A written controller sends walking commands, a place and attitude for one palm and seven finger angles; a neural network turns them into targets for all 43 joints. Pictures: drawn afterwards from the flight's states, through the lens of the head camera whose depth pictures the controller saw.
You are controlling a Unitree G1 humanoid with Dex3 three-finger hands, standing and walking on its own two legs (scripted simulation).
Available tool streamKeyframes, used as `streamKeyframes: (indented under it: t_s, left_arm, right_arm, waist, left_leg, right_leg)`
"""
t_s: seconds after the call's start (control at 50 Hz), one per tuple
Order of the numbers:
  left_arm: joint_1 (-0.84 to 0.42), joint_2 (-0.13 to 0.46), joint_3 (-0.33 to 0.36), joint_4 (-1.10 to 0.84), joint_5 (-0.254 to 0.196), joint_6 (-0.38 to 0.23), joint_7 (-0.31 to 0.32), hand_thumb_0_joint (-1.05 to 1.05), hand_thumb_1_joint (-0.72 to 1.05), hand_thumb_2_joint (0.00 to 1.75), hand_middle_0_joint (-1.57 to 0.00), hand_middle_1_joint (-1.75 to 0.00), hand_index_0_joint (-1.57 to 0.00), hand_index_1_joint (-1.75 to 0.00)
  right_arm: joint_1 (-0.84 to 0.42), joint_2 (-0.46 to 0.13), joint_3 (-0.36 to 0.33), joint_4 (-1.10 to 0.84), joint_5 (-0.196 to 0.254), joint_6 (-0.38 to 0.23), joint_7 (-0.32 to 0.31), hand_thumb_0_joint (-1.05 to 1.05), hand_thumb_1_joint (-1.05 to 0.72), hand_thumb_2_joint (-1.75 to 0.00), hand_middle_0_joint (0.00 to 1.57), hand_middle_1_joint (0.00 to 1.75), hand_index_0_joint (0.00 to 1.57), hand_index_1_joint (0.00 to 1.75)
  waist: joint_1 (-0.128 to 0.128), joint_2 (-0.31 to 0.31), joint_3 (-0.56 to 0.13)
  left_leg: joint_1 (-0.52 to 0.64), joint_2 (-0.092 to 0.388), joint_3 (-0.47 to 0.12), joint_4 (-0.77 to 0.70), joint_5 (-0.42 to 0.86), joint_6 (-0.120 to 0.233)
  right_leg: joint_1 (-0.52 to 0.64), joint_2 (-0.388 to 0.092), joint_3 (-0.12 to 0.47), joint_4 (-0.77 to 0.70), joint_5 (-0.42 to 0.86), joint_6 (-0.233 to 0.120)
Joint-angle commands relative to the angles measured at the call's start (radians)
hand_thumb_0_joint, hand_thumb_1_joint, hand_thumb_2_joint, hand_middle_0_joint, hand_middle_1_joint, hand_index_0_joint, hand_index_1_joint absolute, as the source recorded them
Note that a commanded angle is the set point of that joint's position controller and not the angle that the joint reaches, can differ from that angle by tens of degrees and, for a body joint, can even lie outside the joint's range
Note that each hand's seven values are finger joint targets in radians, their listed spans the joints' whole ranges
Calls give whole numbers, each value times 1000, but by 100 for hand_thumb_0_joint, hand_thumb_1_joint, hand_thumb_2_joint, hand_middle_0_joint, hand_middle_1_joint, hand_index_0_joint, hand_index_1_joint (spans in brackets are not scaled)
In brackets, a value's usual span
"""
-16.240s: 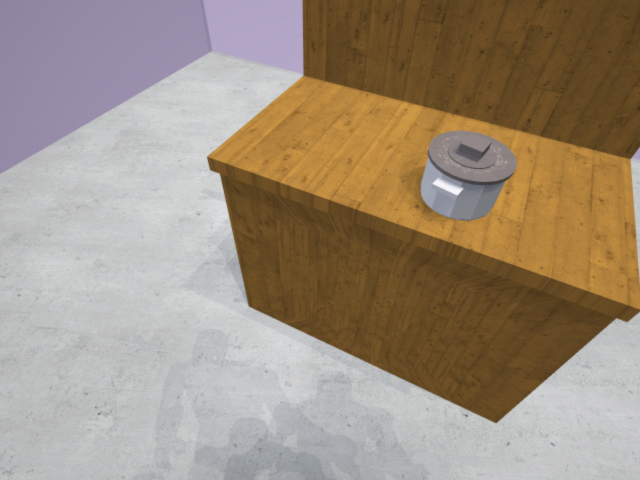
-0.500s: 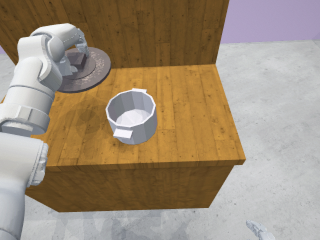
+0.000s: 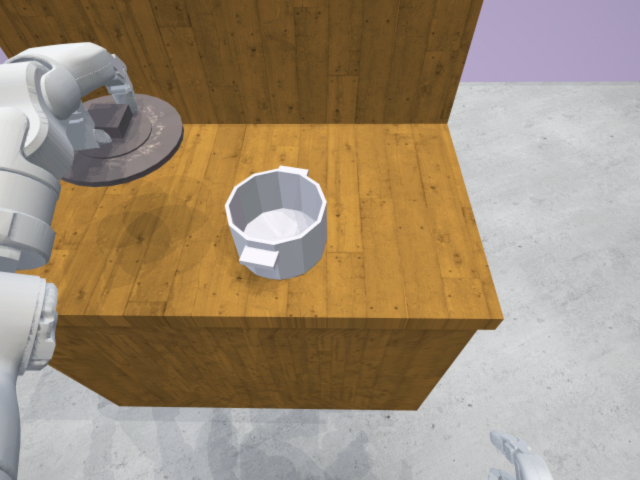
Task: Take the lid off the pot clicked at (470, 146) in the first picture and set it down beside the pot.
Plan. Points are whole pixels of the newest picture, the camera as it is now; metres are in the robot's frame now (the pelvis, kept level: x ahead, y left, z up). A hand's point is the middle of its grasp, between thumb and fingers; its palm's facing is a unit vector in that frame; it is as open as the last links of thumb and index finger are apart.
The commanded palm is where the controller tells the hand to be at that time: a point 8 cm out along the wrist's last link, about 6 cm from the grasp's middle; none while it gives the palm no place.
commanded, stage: move the lid sideways beside the pot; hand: left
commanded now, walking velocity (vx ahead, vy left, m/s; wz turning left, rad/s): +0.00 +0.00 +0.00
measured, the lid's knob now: (107, 120) +0.49 +0.27 +0.18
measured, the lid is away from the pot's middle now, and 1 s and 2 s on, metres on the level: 0.19 0.23 0.24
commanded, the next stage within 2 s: lower the lid onto the table in 0.54 s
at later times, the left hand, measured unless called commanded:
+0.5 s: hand (46, 119) +0.47 +0.32 +0.21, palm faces -0.27 -0.07 -0.96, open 8.1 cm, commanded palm +0.46 +0.31 +0.28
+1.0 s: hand (64, 136) +0.46 +0.30 +0.19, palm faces -0.30 -0.07 -0.95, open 8.1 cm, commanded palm +0.45 +0.30 +0.26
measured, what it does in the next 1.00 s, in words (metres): stands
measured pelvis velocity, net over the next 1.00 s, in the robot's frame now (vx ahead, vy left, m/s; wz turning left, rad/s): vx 0.01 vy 0.01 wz -0.01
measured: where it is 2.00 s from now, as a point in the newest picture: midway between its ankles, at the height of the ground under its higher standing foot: outside the picture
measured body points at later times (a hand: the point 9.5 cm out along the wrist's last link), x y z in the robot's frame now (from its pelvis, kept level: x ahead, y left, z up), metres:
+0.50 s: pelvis +0.01 +0.01 +0.00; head +0.07 +0.00 +0.45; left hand +0.48 +0.32 +0.26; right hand +0.10 -0.26 -0.12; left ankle +0.00 +0.09 -0.74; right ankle -0.01 -0.15 -0.74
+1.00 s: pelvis +0.01 +0.01 +0.00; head +0.07 +0.00 +0.45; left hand +0.47 +0.30 +0.24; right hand +0.13 -0.25 -0.12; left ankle +0.00 +0.09 -0.74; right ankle -0.01 -0.15 -0.74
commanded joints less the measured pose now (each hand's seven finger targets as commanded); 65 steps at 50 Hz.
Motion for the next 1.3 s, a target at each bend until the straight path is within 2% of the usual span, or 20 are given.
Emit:
streamKeyframes:
  t_s: [0.0,0.06,0.12,0.16,0.18,0.28,0.34,0.4,0.44,0.48,0.54,0.68,0.76,0.88,1.06,1.1,1.14,1.2,1.24,1.28]
  left_arm:
    - [-606,345,146,-202,16,-43,60,0,63,106,-99,-109,-74,-95]
    - [-601,364,157,-216,20,-60,67,0,63,106,-99,-109,-74,-95]
    - [-527,380,179,-123,19,-65,58,0,63,106,-99,-109,-74,-95]
    - [-592,423,204,-279,21,-81,66,0,63,106,-99,-109,-74,-95]
    - [-577,380,180,-268,26,-79,64,0,63,106,-99,-109,-74,-95]
    - [-459,429,218,-116,18,-77,52,0,63,106,-99,-109,-74,-95]
    - [-525,433,200,-188,16,-88,59,0,63,106,-99,-109,-74,-95]
    - [-529,496,259,-216,32,-101,65,0,63,106,-99,-109,-74,-95]
    - [-495,476,239,-172,12,-105,59,0,63,106,-99,-109,-74,-95]
    - [-538,416,199,-243,16,-101,55,0,63,106,-99,-109,-74,-95]
    - [-512,412,196,-266,4,-96,56,0,63,106,-99,-109,-74,-95]
    - [-456,375,189,-163,7,-54,43,0,63,106,-99,-109,-74,-95]
    - [-518,430,212,-276,20,-68,58,0,63,106,-99,-109,-74,-95]
    - [-446,434,235,-195,14,-78,57,0,63,106,-99,-109,-74,-95]
    - [-453,438,233,-250,3,-123,73,0,63,106,-99,-109,-74,-95]
    - [-429,392,203,-220,-4,-127,68,0,63,106,-99,-109,-74,-95]
    - [-382,436,239,-186,-16,-135,72,0,63,106,-99,-109,-74,-95]
    - [-408,410,208,-152,-14,-145,67,0,63,106,-99,-109,-74,-95]
    - [-450,396,188,-208,-18,-159,75,0,63,106,-99,-109,-74,-95]
    - [-450,446,234,-202,-3,-173,84,0,63,106,-99,-109,-74,-95]
  right_arm:
    - [2,-150,-52,-105,-4,-33,-18,0,-90,-90,20,30,20,30]
    - [13,-150,-56,-104,-7,-31,-15,0,-90,-90,20,30,20,30]
    - [23,-157,-56,-100,-5,-24,-14,0,-90,-90,20,30,20,30]
    - [21,-157,-65,-117,-8,-21,-7,0,-90,-90,20,30,20,30]
    - [13,-151,-66,-118,-9,-23,-6,0,-90,-90,20,30,20,30]
    - [31,-168,-62,-105,-1,-5,-6,0,-90,-90,20,30,20,30]
    - [34,-174,-71,-105,-2,-4,-9,0,-90,-90,20,30,20,30]
    - [52,-165,-69,-100,-7,-12,-15,0,-90,-90,20,30,20,30]
    - [53,-177,-70,-94,-3,-7,-12,0,-90,-90,20,30,20,30]
    - [39,-161,-72,-102,-4,-9,-8,0,-90,-90,20,30,20,30]
    - [46,-172,-75,-99,-6,-11,-2,0,-90,-90,20,30,20,30]
    - [32,-164,-66,-95,-2,-5,6,0,-90,-90,20,30,20,30]
    - [19,-162,-65,-119,-7,-3,8,0,-90,-90,20,30,20,30]
    - [20,-161,-61,-121,-5,-1,2,0,-90,-90,20,30,20,30]
    - [34,-160,-69,-114,-8,-4,-11,0,-90,-90,20,30,20,30]
    - [30,-157,-67,-106,-6,-5,-15,0,-90,-90,20,30,20,30]
    - [39,-172,-72,-100,-5,-3,-15,0,-90,-90,20,30,20,30]
    - [36,-167,-66,-90,1,5,-19,0,-90,-90,20,30,20,30]
    - [36,-171,-74,-88,-2,-1,-21,0,-90,-90,20,30,20,30]
    - [54,-167,-71,-83,-5,-2,-25,0,-90,-90,20,30,20,30]
  waist:
    - [-22,21,-462]
    - [-24,74,-482]
    - [-19,32,-420]
    - [-15,79,-523]
    - [-22,114,-508]
    - [-16,16,-417]
    - [-26,70,-451]
    - [-18,103,-507]
    - [-23,99,-459]
    - [-26,113,-484]
    - [-28,131,-490]
    - [-23,28,-425]
    - [-17,78,-512]
    - [-12,33,-451]
    - [-20,90,-496]
    - [-26,88,-456]
    - [-26,66,-437]
    - [-29,48,-400]
    - [-34,86,-426]
    - [-27,88,-467]
  left_leg:
    - [270,8,-37,-11,328,30]
    - [297,10,-45,-3,396,26]
    - [255,12,-44,-1,386,27]
    - [326,18,-55,3,487,26]
    - [350,18,-59,20,529,28]
    - [244,16,-40,3,408,29]
    - [291,19,-44,12,448,30]
    - [341,24,-56,24,533,32]
    - [308,25,-55,20,513,26]
    - [354,29,-64,27,546,27]
    - [374,28,-73,37,585,21]
    - [295,22,-57,27,499,23]
    - [320,19,-60,22,529,20]
    - [269,19,-51,22,462,25]
    - [305,17,-46,24,458,33]
    - [302,18,-43,29,448,35]
    - [275,15,-41,32,423,35]
    - [234,13,-30,16,339,35]
    - [271,15,-33,26,368,38]
    - [283,17,-41,27,387,37]
  right_leg:
    - [107,63,-12,-11,276,-76]
    - [96,66,-10,-12,282,-77]
    - [85,67,-19,-16,285,-78]
    - [111,69,-10,-9,311,-77]
    - [70,71,-13,-10,312,-79]
    - [84,70,-21,-22,285,-75]
    - [64,68,-18,-24,279,-79]
    - [73,77,-18,-20,301,-76]
    - [62,70,-21,-26,295,-78]
    - [37,76,-25,-25,286,-74]
    - [20,75,-23,-26,285,-78]
    - [30,78,-30,-19,284,-72]
    - [76,77,-18,-6,306,-75]
    - [76,74,-25,-10,296,-74]
    - [83,77,-17,-15,292,-73]
    - [55,77,-23,-21,286,-71]
    - [61,73,-21,-22,286,-74]
    - [63,76,-27,-21,262,-72]
    - [47,72,-20,-23,264,-75]
    - [69,79,-22,-16,270,-73]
